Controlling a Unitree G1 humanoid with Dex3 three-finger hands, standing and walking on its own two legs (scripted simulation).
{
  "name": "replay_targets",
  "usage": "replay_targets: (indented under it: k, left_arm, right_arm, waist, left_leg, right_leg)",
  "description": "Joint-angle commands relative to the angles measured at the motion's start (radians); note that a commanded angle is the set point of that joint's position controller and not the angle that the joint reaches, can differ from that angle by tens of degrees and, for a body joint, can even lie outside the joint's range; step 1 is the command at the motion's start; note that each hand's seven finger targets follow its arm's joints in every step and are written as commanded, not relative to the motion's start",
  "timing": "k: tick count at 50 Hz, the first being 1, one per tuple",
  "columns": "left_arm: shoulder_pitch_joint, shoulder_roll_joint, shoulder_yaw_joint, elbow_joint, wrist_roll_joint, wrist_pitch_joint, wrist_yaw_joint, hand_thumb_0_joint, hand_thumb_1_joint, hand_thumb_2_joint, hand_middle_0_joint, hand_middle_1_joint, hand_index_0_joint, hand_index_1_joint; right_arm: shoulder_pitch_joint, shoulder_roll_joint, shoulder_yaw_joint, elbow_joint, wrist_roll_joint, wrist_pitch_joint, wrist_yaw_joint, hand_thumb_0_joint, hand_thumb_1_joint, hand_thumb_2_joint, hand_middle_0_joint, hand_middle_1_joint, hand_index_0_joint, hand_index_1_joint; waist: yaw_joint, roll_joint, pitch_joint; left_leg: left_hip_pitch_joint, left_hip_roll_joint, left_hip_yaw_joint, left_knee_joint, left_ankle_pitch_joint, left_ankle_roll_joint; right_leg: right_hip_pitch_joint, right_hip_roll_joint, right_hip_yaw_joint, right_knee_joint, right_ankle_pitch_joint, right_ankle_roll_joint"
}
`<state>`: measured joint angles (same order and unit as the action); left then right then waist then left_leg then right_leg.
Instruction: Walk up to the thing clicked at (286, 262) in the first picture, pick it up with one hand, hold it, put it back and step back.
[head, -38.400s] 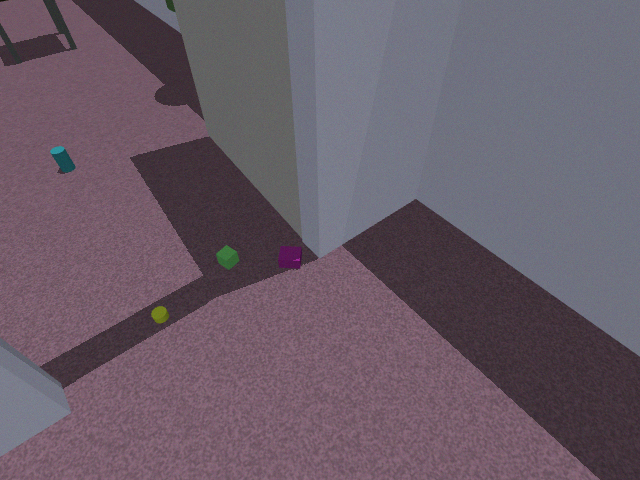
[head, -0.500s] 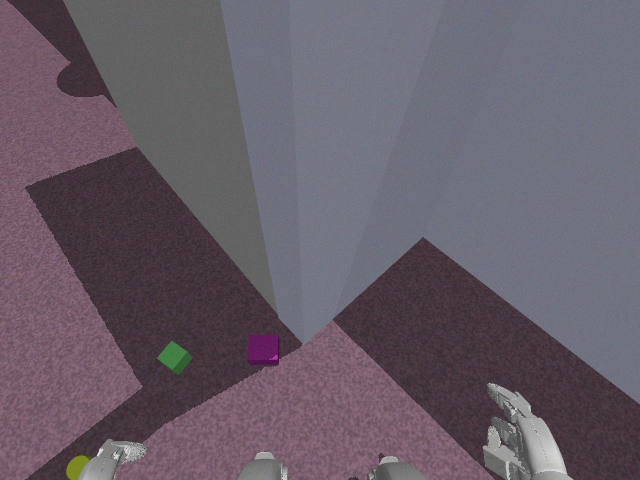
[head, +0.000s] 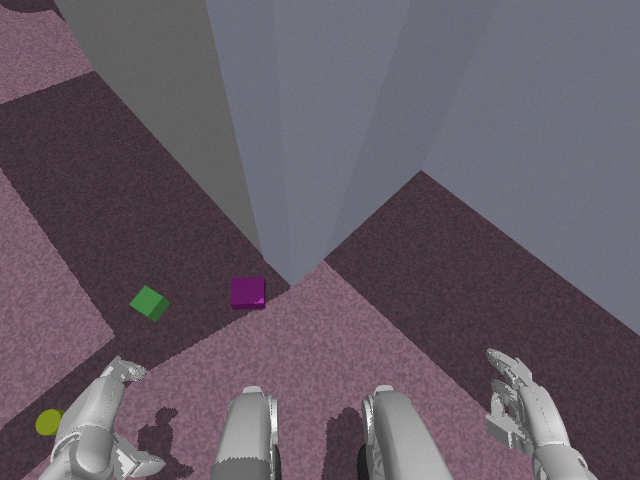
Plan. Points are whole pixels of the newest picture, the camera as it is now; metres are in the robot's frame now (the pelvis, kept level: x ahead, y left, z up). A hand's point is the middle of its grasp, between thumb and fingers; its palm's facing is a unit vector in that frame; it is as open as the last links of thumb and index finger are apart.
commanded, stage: rise first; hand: left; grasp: from above
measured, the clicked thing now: (248, 293) +0.54 +0.16 -0.57
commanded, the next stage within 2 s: none
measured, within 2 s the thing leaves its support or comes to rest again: neither
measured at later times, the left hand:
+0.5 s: hand (190, 342) +0.36 +0.24 -0.32, palm faces -0.49 -0.13 -0.86, open 12.8 cm
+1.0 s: hand (209, 312) +0.44 +0.23 -0.40, palm faces -0.47 +0.02 -0.88, open 13.3 cm
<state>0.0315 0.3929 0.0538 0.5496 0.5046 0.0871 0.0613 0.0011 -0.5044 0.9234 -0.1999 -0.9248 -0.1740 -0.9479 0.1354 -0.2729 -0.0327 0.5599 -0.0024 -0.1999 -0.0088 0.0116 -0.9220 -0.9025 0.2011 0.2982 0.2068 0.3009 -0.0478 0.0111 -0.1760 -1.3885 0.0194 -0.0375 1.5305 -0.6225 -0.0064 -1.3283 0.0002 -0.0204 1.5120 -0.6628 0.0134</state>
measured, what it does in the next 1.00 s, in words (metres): lowers itself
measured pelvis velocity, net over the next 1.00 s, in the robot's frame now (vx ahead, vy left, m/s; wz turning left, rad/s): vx -0.06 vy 0.00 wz -0.11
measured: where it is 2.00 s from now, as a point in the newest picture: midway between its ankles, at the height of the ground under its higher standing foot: outside the picture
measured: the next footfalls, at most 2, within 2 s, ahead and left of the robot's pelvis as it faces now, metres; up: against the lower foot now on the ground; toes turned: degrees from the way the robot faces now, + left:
none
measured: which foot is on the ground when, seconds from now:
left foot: down 0.00-1.00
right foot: down 0.00-1.00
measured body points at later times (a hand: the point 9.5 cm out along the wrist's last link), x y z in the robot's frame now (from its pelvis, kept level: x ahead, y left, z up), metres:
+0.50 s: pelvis -0.07 -0.01 -0.18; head +0.15 +0.01 +0.21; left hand +0.38 +0.24 -0.27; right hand +0.02 -0.29 -0.31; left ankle +0.04 +0.12 -0.56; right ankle +0.02 -0.13 -0.56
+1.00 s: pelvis -0.06 +0.00 -0.24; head +0.19 +0.04 +0.14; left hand +0.46 +0.22 -0.35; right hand -0.03 -0.27 -0.35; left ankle +0.04 +0.12 -0.56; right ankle +0.02 -0.13 -0.56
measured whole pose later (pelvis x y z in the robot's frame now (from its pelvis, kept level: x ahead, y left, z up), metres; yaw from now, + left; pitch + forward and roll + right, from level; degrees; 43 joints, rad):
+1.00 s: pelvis -0.06 +0.00 -0.24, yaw -6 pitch +35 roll -7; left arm -1.01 0.69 0.02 1.41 1.26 -0.19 0.32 0.00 -0.36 0.89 -0.21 -0.87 -0.22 -0.86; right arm 0.15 -0.24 0.03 0.74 -0.11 -0.02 0.10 0.01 -0.90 -0.90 0.20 0.30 0.21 0.30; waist -0.23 -0.01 -0.07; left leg -2.27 0.03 -0.11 2.30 -0.65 0.00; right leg -2.18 0.04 -0.07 2.25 -0.70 0.03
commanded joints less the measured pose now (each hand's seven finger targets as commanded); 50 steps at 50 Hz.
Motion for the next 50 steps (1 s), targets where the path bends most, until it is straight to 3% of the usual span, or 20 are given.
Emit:
replay_targets:
  k: [1,3,6,7,10,13,14,16,19,20,22,23,26,29,38,41,42,43,45,50]
  left_arm:
    - [-0.198,0.226,0.080,-0.077,0.110,-0.084,0.076,0.000,-0.500,0.906,-0.244,-0.907,-0.223,-0.930]
    - [-0.247,0.235,0.079,0.016,0.156,-0.084,0.090,0.000,-0.516,0.920,-0.230,-0.920,-0.208,-0.943]
    - [-0.415,0.222,0.048,0.073,0.211,-0.090,0.104,0.000,-0.467,0.904,-0.214,-0.937,-0.202,-0.950]
    - [-0.452,0.260,0.067,0.102,0.231,-0.095,0.108,0.000,-0.433,0.888,-0.216,-0.937,-0.210,-0.944]
    - [-0.577,0.282,0.057,0.205,0.278,-0.127,0.107,0.000,-0.371,0.830,-0.293,-0.872,-0.287,-0.879]
    - [-0.760,0.346,0.045,0.247,0.343,-0.182,0.112,0.000,-0.337,0.816,-0.314,-0.845,-0.309,-0.853]
    - [-0.775,0.355,0.040,0.285,0.364,-0.198,0.116,0.000,-0.338,0.822,-0.321,-0.829,-0.312,-0.841]
    - [-0.890,0.366,0.017,0.317,0.405,-0.232,0.125,0.000,-0.324,0.820,-0.321,-0.824,-0.313,-0.834]
    - [-1.006,0.409,0.013,0.376,0.475,-0.268,0.155,0.000,-0.319,0.842,-0.288,-0.835,-0.282,-0.843]
    - [-1.010,0.443,0.028,0.415,0.499,-0.275,0.170,0.000,-0.297,0.839,-0.281,-0.829,-0.277,-0.835]
    - [-1.083,0.429,0.014,0.415,0.535,-0.283,0.196,0.000,-0.298,0.843,-0.266,-0.836,-0.267,-0.837]
    - [-1.089,0.458,0.026,0.438,0.552,-0.280,0.211,0.000,-0.303,0.849,-0.259,-0.837,-0.259,-0.839]
    - [-1.115,0.458,0.022,0.528,0.594,-0.268,0.242,0.000,-0.349,0.884,-0.231,-0.841,-0.226,-0.847]
    - [-1.180,0.488,0.020,0.559,0.639,-0.259,0.261,0.000,-0.358,0.891,-0.234,-0.821,-0.226,-0.830]
    - [-1.291,0.484,-0.019,0.674,0.727,-0.269,0.275,0.000,-0.381,0.884,-0.209,-0.846,-0.212,-0.842]
    - [-1.339,0.483,-0.025,0.674,0.729,-0.282,0.276,0.000,-0.383,0.890,-0.196,-0.862,-0.204,-0.854]
    - [-1.340,0.499,-0.021,0.689,0.731,-0.284,0.280,0.000,-0.367,0.872,-0.202,-0.867,-0.214,-0.854]
    - [-1.323,0.484,-0.024,0.715,0.731,-0.282,0.281,0.000,-0.378,0.882,-0.198,-0.871,-0.208,-0.860]
    - [-1.379,0.516,-0.012,0.702,0.736,-0.287,0.290,0.000,-0.380,0.881,-0.179,-0.898,-0.196,-0.879]
    - [-1.400,0.528,-0.007,0.737,0.749,-0.278,0.316,0.000,-0.401,0.892,-0.174,-0.907,-0.188,-0.892]
  right_arm:
    - [0.023,-0.173,-0.071,-0.050,0.014,-0.040,-0.006,0.000,-0.945,-0.914,0.200,0.300,0.200,0.300]
    - [0.038,-0.176,-0.073,-0.022,0.017,-0.027,0.001,0.000,-0.950,-0.916,0.200,0.300,0.200,0.300]
    - [0.066,-0.172,-0.082,0.009,0.015,-0.011,0.015,0.000,-0.920,-0.908,0.200,0.300,0.200,0.300]
    - [0.066,-0.169,-0.083,0.019,0.014,-0.007,0.018,0.000,-0.908,-0.904,0.200,0.300,0.200,0.300]
    - [0.076,-0.169,-0.090,0.037,0.005,0.004,0.032,0.000,-0.922,-0.907,0.200,0.300,0.200,0.300]
    - [0.091,-0.163,-0.095,0.057,-0.004,0.013,0.033,0.000,-0.909,-0.904,0.200,0.300,0.200,0.300]
    - [0.091,-0.161,-0.094,0.067,-0.008,0.017,0.035,0.000,-0.908,-0.904,0.200,0.300,0.200,0.300]
    - [0.105,-0.163,-0.091,0.081,-0.015,0.025,0.036,0.000,-0.901,-0.902,0.200,0.300,0.200,0.300]
    - [0.120,-0.173,-0.082,0.103,-0.026,0.040,0.039,0.000,-0.871,-0.895,0.200,0.300,0.200,0.300]
    - [0.125,-0.178,-0.081,0.110,-0.028,0.047,0.038,0.000,-0.857,-0.891,0.200,0.300,0.200,0.300]
    - [0.144,-0.179,-0.076,0.119,-0.037,0.062,0.043,0.000,-0.860,-0.891,0.200,0.300,0.200,0.300]
    - [0.140,-0.183,-0.072,0.124,-0.040,0.070,0.043,0.000,-0.856,-0.890,0.200,0.300,0.200,0.300]
    - [0.151,-0.185,-0.067,0.135,-0.049,0.096,0.049,0.000,-0.866,-0.893,0.200,0.300,0.200,0.300]
    - [0.163,-0.186,-0.060,0.149,-0.060,0.119,0.055,0.000,-0.875,-0.895,0.200,0.299,0.200,0.299]
    - [0.187,-0.198,-0.041,0.168,-0.083,0.156,0.074,0.000,-0.901,-0.900,0.200,0.299,0.200,0.299]
    - [0.204,-0.206,-0.032,0.168,-0.091,0.162,0.079,0.000,-0.898,-0.899,0.200,0.299,0.200,0.299]
    - [0.199,-0.207,-0.028,0.170,-0.093,0.165,0.080,0.000,-0.901,-0.900,0.200,0.299,0.200,0.299]
    - [0.209,-0.204,-0.024,0.172,-0.096,0.166,0.083,0.000,-0.902,-0.900,0.200,0.299,0.200,0.299]
    - [0.222,-0.209,-0.017,0.170,-0.101,0.168,0.086,0.000,-0.900,-0.899,0.200,0.299,0.200,0.299]
    - [0.234,-0.210,0.002,0.174,-0.115,0.171,0.095,0.000,-0.905,-0.901,0.200,0.299,0.200,0.299]
  waist:
    - [0.008,0.145,-0.450]
    - [0.014,0.138,-0.481]
    - [-0.004,0.095,-0.544]
    - [0.003,0.085,-0.554]
    - [-0.009,0.006,-0.564]
    - [-0.023,-0.018,-0.601]
    - [-0.022,-0.015,-0.593]
    - [-0.049,-0.004,-0.584]
    - [-0.056,0.056,-0.579]
    - [-0.047,0.060,-0.579]
    - [-0.066,0.084,-0.618]
    - [-0.057,0.102,-0.636]
    - [-0.077,0.129,-0.597]
    - [-0.093,0.163,-0.627]
    - [-0.154,0.224,-0.557]
    - [-0.180,0.219,-0.561]
    - [-0.173,0.225,-0.560]
    - [-0.178,0.224,-0.551]
    - [-0.186,0.247,-0.586]
    - [-0.198,0.260,-0.593]
  left_leg:
    - [0.299,-0.007,-0.035,-0.098,0.301,0.000]
    - [0.262,-0.008,-0.034,-0.038,0.370,0.004]
    - [0.156,-0.016,-0.010,0.054,0.352,0.020]
    - [0.097,-0.021,0.007,0.091,0.335,0.026]
    - [-0.068,-0.028,0.028,0.172,0.205,0.036]
    - [-0.169,-0.030,0.043,0.244,0.114,0.037]
    - [-0.188,-0.028,0.045,0.262,0.103,0.035]
    - [-0.229,-0.027,0.044,0.295,0.063,0.036]
    - [-0.236,-0.027,0.033,0.325,0.015,0.030]
    - [-0.242,-0.026,0.032,0.333,0.007,0.028]
    - [-0.248,-0.027,0.032,0.359,0.012,0.029]
    - [-0.228,-0.027,0.028,0.359,0.018,0.026]
    - [-0.242,-0.026,0.020,0.371,0.008,0.027]
    - [-0.254,-0.026,0.021,0.401,0.043,0.030]
    - [-0.290,-0.021,-0.012,0.458,0.054,0.027]
    - [-0.290,-0.017,-0.018,0.488,0.079,0.029]
    - [-0.294,-0.017,-0.018,0.494,0.082,0.028]
    - [-0.293,-0.017,-0.015,0.502,0.100,0.028]
    - [-0.298,-0.015,-0.012,0.522,0.114,0.029]
    - [-0.314,-0.010,-0.007,0.560,0.150,0.032]
  right_leg:
    - [-0.035,0.019,-0.019,-0.014,0.283,-0.048]
    - [-0.087,0.021,-0.024,0.035,0.318,-0.050]
    - [-0.112,0.027,-0.021,0.064,0.330,-0.046]
    - [-0.107,0.030,-0.014,0.072,0.328,-0.042]
    - [-0.112,0.031,-0.007,0.100,0.240,-0.037]
    - [-0.127,0.037,0.010,0.119,0.139,-0.032]
    - [-0.141,0.037,0.011,0.131,0.118,-0.031]
    - [-0.200,0.040,0.007,0.152,0.074,-0.033]
    - [-0.314,0.042,-0.018,0.213,0.019,-0.044]
    - [-0.328,0.045,-0.025,0.226,0.007,-0.046]
    - [-0.343,0.045,-0.033,0.250,0.016,-0.046]
    - [-0.357,0.045,-0.044,0.271,0.020,-0.049]
    - [-0.415,0.045,-0.070,0.315,0.027,-0.052]
    - [-0.433,0.046,-0.079,0.356,0.072,-0.054]
    - [-0.568,0.045,-0.109,0.449,0.107,-0.061]
    - [-0.566,0.045,-0.116,0.460,0.140,-0.055]
    - [-0.573,0.046,-0.115,0.470,0.141,-0.057]
    - [-0.567,0.046,-0.116,0.471,0.158,-0.054]
    - [-0.558,0.050,-0.119,0.482,0.174,-0.053]
    - [-0.546,0.058,-0.124,0.503,0.216,-0.050]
